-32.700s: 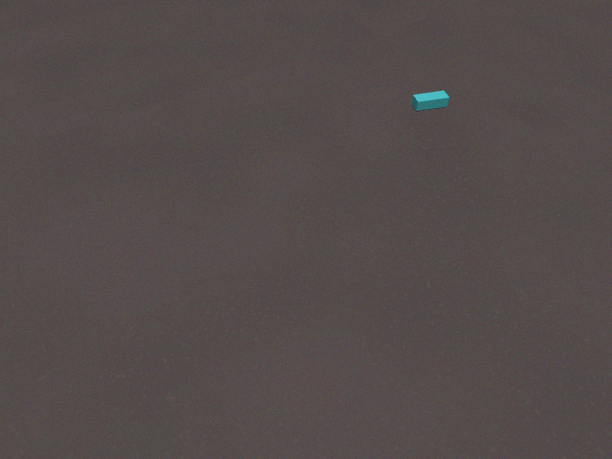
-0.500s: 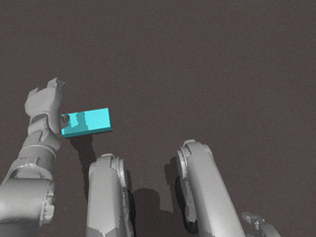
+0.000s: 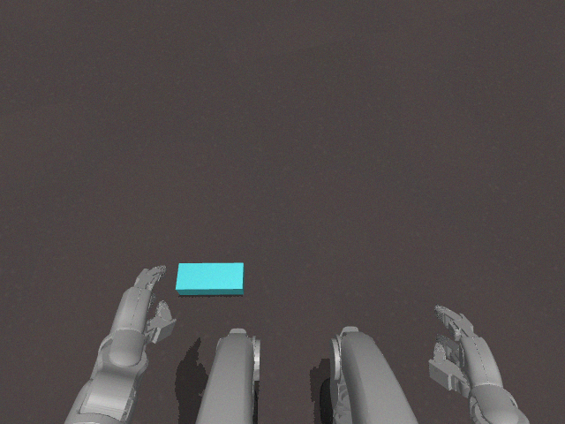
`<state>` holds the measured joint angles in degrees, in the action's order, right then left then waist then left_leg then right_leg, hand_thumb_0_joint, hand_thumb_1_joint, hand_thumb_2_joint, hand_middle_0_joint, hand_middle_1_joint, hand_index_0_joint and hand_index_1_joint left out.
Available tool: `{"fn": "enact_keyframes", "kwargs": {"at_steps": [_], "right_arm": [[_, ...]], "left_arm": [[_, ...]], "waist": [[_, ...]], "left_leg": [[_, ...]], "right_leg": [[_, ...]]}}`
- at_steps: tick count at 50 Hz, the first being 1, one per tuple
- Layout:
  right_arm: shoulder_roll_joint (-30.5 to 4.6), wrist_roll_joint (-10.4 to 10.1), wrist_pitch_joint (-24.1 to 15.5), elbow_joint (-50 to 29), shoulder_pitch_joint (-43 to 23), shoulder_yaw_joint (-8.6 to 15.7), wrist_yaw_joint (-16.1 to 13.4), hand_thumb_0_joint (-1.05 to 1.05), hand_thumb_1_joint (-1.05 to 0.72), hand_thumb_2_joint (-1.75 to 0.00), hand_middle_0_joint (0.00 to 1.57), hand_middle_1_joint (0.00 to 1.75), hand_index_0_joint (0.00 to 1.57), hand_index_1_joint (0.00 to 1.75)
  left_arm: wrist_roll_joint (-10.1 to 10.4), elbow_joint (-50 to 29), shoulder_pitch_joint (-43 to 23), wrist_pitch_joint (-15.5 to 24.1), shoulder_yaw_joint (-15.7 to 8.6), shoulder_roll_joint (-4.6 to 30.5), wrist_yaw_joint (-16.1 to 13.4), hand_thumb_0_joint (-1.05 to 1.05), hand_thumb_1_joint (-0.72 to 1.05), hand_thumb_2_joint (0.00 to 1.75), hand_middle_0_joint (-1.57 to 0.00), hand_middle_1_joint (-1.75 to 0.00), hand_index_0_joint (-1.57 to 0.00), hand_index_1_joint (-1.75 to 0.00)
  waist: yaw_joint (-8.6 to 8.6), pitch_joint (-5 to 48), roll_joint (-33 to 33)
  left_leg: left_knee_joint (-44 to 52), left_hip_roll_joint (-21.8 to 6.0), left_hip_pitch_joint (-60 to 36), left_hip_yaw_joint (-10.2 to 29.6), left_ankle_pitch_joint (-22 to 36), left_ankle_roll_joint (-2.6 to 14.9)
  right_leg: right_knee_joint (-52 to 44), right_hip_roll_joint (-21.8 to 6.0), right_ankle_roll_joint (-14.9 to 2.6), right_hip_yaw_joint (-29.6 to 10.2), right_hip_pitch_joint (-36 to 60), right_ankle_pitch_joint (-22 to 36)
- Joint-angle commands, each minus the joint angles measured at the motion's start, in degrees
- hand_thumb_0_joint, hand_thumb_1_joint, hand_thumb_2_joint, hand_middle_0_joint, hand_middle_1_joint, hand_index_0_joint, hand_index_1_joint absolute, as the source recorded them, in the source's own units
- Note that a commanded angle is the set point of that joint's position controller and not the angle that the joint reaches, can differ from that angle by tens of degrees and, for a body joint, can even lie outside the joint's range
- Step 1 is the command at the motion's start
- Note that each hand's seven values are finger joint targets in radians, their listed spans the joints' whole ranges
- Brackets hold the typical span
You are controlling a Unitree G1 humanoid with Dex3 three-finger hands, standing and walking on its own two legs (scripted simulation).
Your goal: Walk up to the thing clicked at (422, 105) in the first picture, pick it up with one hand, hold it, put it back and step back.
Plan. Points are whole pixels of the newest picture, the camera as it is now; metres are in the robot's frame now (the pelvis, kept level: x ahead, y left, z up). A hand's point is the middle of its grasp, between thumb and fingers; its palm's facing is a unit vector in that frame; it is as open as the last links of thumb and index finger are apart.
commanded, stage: home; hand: left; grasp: from above
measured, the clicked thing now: (211, 279) +0.49 +0.22 -0.56
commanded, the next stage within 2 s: none
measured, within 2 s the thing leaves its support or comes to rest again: neither
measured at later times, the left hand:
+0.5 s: hand (127, 331) +0.23 +0.18 +0.08, palm faces +0.09 -0.97 -0.22, open 7.4 cm
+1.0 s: hand (131, 337) +0.22 +0.18 +0.08, palm faces +0.08 -0.97 -0.21, open 7.4 cm
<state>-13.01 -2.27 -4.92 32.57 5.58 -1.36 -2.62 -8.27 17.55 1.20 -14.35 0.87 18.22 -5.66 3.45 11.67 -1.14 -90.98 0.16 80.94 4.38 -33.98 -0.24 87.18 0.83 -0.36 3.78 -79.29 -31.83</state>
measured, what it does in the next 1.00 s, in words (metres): rises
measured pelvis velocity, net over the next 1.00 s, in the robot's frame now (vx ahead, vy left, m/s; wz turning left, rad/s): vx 0.07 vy -0.01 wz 0.04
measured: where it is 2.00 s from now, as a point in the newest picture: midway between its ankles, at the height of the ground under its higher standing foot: outside the picture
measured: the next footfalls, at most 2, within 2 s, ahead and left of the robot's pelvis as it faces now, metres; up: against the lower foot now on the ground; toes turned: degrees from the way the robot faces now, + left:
none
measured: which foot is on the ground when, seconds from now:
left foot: down 0.00-1.00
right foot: down 0.00-1.00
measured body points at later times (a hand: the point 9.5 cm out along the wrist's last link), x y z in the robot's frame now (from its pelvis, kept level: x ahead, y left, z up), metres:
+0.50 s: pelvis +0.07 +0.00 +0.13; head +0.08 +0.00 +0.58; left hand +0.22 +0.24 +0.10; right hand +0.22 -0.24 +0.06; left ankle +0.07 +0.12 -0.55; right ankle +0.08 -0.12 -0.55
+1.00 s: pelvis +0.07 -0.01 +0.13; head +0.09 +0.00 +0.58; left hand +0.21 +0.23 +0.10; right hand +0.24 -0.24 +0.07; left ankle +0.07 +0.12 -0.55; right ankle +0.08 -0.12 -0.55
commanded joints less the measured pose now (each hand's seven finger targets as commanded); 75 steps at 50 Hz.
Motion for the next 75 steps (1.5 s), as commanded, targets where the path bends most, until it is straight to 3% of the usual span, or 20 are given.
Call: {"fn": "enact_keyframes", "kwargs": {"at_steps": [1, 8, 12, 19, 21, 22, 25, 29, 38, 41, 42, 43, 49, 68, 75], "right_arm": [[-8.35, -0.49, -3.61, -6.97, 2.41, 2.5, -2.97, 0.0, -0.9, -0.9, 0.2, 0.3, 0.2, 0.3], [-6.86, -0.4, -5.18, -8.89, 5.4, 1.07, -5.7, 0.0, -0.9, -0.9, 0.2, 0.3, 0.2, 0.3], [-5.99, 0.09, -6.04, -10.39, 7.16, 0.86, -6.89, 0.0, -0.9, -0.9, 0.2, 0.3, 0.2, 0.3], [-5.43, 0.59, -8.04, -11.72, 9.09, 1.38, -8.47, 0.0, -0.9, -0.9, 0.2, 0.3, 0.2, 0.3], [-5.52, 0.81, -8.61, -11.97, 9.2, 1.49, -8.67, 0.0, -0.9, -0.9, 0.2, 0.3, 0.2, 0.3], [-5.66, 0.93, -8.84, -12.17, 9.15, 1.65, -8.8, 0.0, -0.9, -0.9, 0.2, 0.3, 0.2, 0.3], [-5.84, 1.18, -9.78, -12.24, 8.76, 1.77, -8.86, 0.0, -0.9, -0.9, 0.2, 0.3, 0.2, 0.3], [-6.2, 1.53, -11.0, -12.06, 8.28, 2.04, -8.97, 0.0, -0.9, -0.9, 0.2, 0.3, 0.2, 0.3], [-6.46, 1.73, -12.11, -11.77, 7.48, 1.99, -8.51, 0.0, -0.9, -0.9, 0.2, 0.3, 0.2, 0.3], [-6.48, 1.76, -12.23, -11.54, 7.45, 1.95, -8.5, 0.0, -0.9, -0.9, 0.2, 0.3, 0.2, 0.3], [-6.57, 1.73, -12.2, -11.48, 7.49, 2.02, -8.56, 0.0, -0.9, -0.9, 0.2, 0.3, 0.2, 0.3], [-6.43, 1.75, -12.18, -11.56, 7.46, 1.93, -8.6, 0.0, -0.9, -0.9, 0.2, 0.3, 0.2, 0.3], [-6.63, 1.76, -12.23, -11.19, 7.33, 1.96, -8.65, 0.0, -0.9, -0.9, 0.2, 0.3, 0.2, 0.3], [-6.53, 1.77, -12.33, -10.63, 7.91, 2.2, -8.8, 0.0, -0.9, -0.9, 0.2, 0.3, 0.2, 0.3], [-6.43, 1.72, -12.41, -10.92, 7.46, 2.16, -8.77, 0.0, -0.9, -0.9, 0.2, 0.3, 0.2, 0.3]], "left_arm": [[4.67, -15.69, -4.48, 0.01, -3.78, 5.8, -1.02, 0.0, 0.9, 0.9, -0.2, -0.3, -0.2, -0.3], [9.69, -21.39, 7.58, -4.41, -6.09, 2.28, -0.78, 0.0, 0.9, 0.9, -0.2, -0.3, -0.2, -0.3], [11.66, -26.82, 15.16, -6.64, -6.38, 1.04, -0.06, 0.0, 0.9, 0.9, -0.2, -0.3, -0.2, -0.3], [12.07, -33.38, 25.97, -8.61, -5.87, -0.05, 1.36, 0.0, 0.9, 0.9, -0.2, -0.3, -0.2, -0.3], [12.05, -34.45, 26.59, -8.62, -5.04, -0.67, 2.05, 0.0, 0.9, 0.9, -0.2, -0.3, -0.2, -0.3], [11.94, -34.11, 27.23, -8.74, -5.94, -0.31, 2.22, 0.0, 0.9, 0.9, -0.2, -0.3, -0.2, -0.3], [11.79, -34.62, 27.47, -8.88, -5.11, -0.47, 3.08, 0.0, 0.9, 0.9, -0.2, -0.3, -0.2, -0.3], [11.49, -34.01, 25.98, -8.65, -5.78, 0.18, 3.88, 0.0, 0.9, 0.9, -0.2, -0.3, -0.2, -0.3], [10.85, -34.78, 25.37, -7.78, -6.38, 0.99, 4.12, 0.0, 0.9, 0.9, -0.2, -0.3, -0.2, -0.3], [10.91, -35.13, 25.77, -7.64, -5.7, 0.74, 4.05, 0.0, 0.9, 0.9, -0.2, -0.3, -0.2, -0.3], [10.87, -34.55, 26.31, -7.72, -6.65, 1.15, 3.92, 0.0, 0.9, 0.9, -0.2, -0.3, -0.2, -0.3], [10.62, -35.09, 25.91, -7.73, -5.77, 1.06, 3.87, 0.0, 0.9, 0.9, -0.2, -0.3, -0.2, -0.3], [11.1, -33.96, 26.05, -7.45, -5.96, 0.65, 4.0, 0.0, 0.9, 0.9, -0.2, -0.3, -0.2, -0.3], [11.08, -34.68, 26.61, -7.49, -5.65, 0.72, 4.13, 0.0, 0.9, 0.9, -0.2, -0.3, -0.2, -0.3], [11.14, -34.74, 26.17, -7.94, -5.99, 0.74, 4.09, 0.0, 0.9, 0.9, -0.2, -0.3, -0.2, -0.3]], "waist": [[1.87, 15.57, -5.38], [0.5, 12.5, -5.06], [-0.08, 10.81, -4.5], [-0.35, 6.46, -1.79], [0.16, 4.43, -1.53], [0.0, 3.47, -1.19], [-0.07, 1.18, 0.3], [0.08, -0.51, -0.07], [-1.13, 0.7, -2.75], [-0.88, 1.88, -2.53], [-1.11, 1.99, -1.81], [-0.95, 2.2, -2.03], [-0.86, 1.21, -1.22], [-1.17, 2.56, -1.91], [-1.22, 1.44, -1.19]], "left_leg": [[23.64, 0.03, -22.83, 1.9, -4.87, 1.79], [31.92, -0.28, -33.65, 1.76, 7.67, 1.03], [35.38, 0.27, -38.77, -0.45, 14.19, 1.11], [40.07, 0.3, -44.98, -1.12, 21.65, 1.1], [41.19, 0.25, -45.6, -1.01, 21.64, 1.17], [41.74, 0.19, -45.98, -1.06, 20.69, 1.37], [42.91, 0.46, -45.52, -1.21, 18.09, 1.67], [43.51, 0.61, -45.53, -1.62, 15.41, 1.76], [43.84, 0.69, -46.93, -1.74, 15.89, 1.37], [43.35, 0.69, -47.3, -1.65, 17.29, 1.41], [43.16, 0.6, -47.36, -1.75, 17.87, 1.45], [42.72, 0.79, -47.21, -1.96, 18.19, 1.51], [43.84, 0.32, -46.83, -1.16, 16.13, 1.36], [42.68, 0.37, -47.24, -1.73, 19.36, 1.26], [42.82, 0.48, -46.32, -1.8, 16.66, 1.48]], "right_leg": [[-19.81, 0.63, -0.8, -2.21, 17.33, -1.37], [-27.95, 0.64, -0.99, -1.66, 29.72, 7.93], [-34.07, 0.88, -0.73, -1.4, 38.08, 13.12], [-39.96, 1.31, -0.57, -0.7, 44.81, 19.14], [-40.95, 1.4, -0.56, -0.56, 44.81, 19.04], [-41.59, 1.38, -0.46, -0.54, 44.82, 18.31], [-43.16, 1.24, -0.14, -0.39, 45.15, 15.96], [-44.02, 0.86, 0.08, -0.68, 44.53, 13.34], [-43.44, 0.67, -0.05, -0.82, 45.79, 14.15], [-43.28, 0.68, 0.0, -0.81, 46.41, 15.64], [-43.09, 0.67, 0.01, -0.84, 46.76, 16.13], [-43.22, 0.56, 0.1, -1.12, 46.58, 16.74], [-43.04, 1.0, -0.01, -0.53, 45.79, 14.37], [-42.43, 0.73, -0.11, -1.03, 46.66, 17.33], [-43.22, 0.58, 0.14, -1.11, 46.05, 15.11]]}}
